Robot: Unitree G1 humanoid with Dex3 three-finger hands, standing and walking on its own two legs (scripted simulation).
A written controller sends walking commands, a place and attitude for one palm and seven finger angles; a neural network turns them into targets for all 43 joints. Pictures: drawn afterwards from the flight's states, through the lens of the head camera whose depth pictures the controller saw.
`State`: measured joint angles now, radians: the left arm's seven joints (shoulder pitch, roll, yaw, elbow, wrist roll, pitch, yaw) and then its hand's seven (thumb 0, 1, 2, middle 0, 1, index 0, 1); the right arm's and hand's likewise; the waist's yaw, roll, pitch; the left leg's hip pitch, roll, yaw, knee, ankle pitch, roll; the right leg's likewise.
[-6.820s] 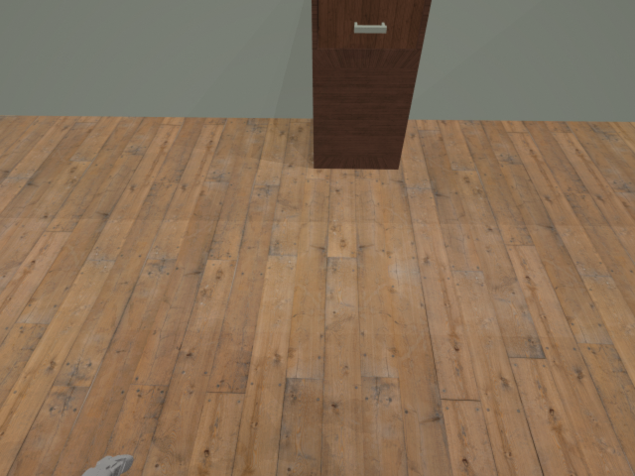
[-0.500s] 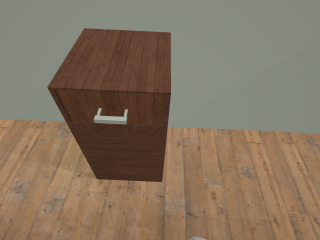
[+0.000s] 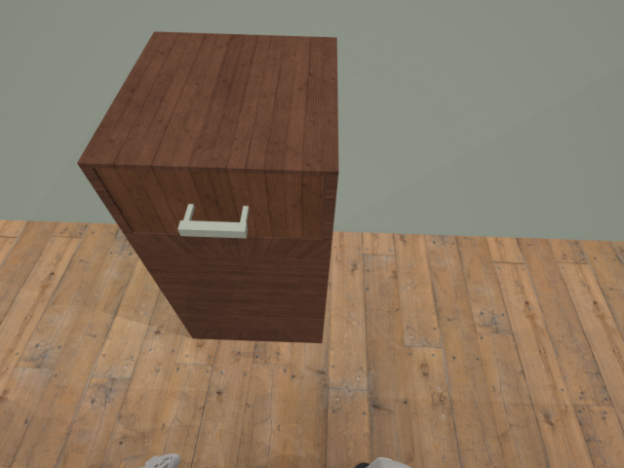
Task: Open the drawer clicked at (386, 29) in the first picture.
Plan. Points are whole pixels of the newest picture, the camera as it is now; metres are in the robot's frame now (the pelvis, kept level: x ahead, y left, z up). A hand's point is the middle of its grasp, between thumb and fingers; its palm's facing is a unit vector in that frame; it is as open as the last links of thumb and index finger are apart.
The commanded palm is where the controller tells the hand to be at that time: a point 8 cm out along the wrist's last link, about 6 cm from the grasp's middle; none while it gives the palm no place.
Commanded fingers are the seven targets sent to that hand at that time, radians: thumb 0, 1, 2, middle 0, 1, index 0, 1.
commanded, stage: come to a stop and stand still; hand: left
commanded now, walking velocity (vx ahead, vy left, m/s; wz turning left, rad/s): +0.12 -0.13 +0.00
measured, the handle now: (215, 220) +0.51 +0.20 -0.07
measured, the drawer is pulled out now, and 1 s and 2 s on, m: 0.00 0.00 0.00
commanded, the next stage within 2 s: look again from close up in 0.70 s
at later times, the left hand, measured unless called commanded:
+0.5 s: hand out of the picture +0.02 +0.19 -0.15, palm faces -0.04 -0.97 -0.23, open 7.4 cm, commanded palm none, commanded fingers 0.00 0.90 0.90 -0.20 -0.30 -0.20 -0.30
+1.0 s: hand out of the picture -0.03 +0.17 -0.16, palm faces -0.02 -0.98 -0.19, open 7.3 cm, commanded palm none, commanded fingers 0.00 0.90 0.90 -0.20 -0.30 -0.20 -0.30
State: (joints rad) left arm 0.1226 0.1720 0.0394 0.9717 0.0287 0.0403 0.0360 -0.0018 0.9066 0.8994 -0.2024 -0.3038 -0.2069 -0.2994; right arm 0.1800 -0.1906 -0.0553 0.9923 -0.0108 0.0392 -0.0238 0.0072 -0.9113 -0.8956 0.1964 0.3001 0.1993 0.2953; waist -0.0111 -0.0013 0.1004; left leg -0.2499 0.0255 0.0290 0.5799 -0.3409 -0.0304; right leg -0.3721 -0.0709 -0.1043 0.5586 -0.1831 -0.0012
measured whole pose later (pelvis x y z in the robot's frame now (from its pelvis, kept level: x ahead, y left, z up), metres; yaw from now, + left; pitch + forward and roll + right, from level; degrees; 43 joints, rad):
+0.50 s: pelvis -0.01 +0.00 +0.00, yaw -3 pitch -1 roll +1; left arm 0.33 0.17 0.00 0.96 0.02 0.02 0.01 0.00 0.91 0.90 -0.20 -0.30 -0.20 -0.30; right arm 0.30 -0.20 -0.01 0.97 -0.03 0.02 -0.04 0.01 -0.91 -0.90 0.20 0.30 0.20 0.30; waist -0.01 0.04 -0.01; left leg -0.23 0.03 0.08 0.54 -0.30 0.00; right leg -0.29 -0.01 -0.07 0.56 -0.26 -0.04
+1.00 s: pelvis -0.02 +0.00 +0.01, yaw -3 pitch -1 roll +1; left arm 0.33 0.12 -0.01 1.11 0.01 -0.01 0.04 0.00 0.91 0.90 -0.20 -0.30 -0.20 -0.30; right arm 0.37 -0.13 0.00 1.13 -0.02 0.01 -0.03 0.01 -0.91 -0.90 0.20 0.30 0.20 0.30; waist -0.01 0.02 0.00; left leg -0.18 0.03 0.08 0.41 -0.21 0.00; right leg -0.23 0.00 -0.07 0.43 -0.18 -0.04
